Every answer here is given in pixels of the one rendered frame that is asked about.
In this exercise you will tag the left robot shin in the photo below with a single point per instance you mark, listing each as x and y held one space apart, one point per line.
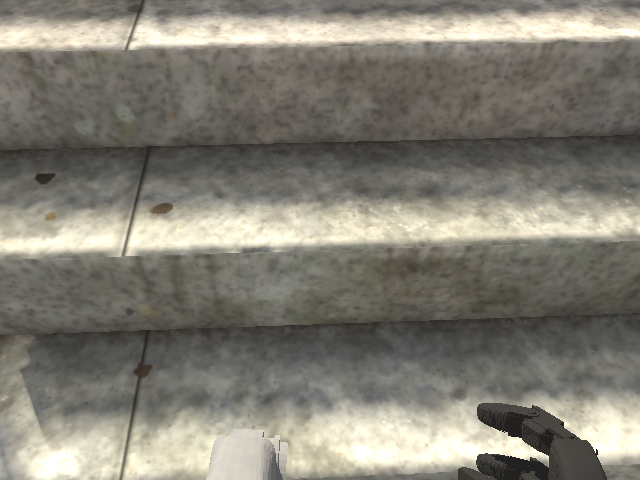
215 444

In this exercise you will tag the robot left thigh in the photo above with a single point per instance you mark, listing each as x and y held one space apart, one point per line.
247 455

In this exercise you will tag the robot right hand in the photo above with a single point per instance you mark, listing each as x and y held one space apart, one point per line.
570 458

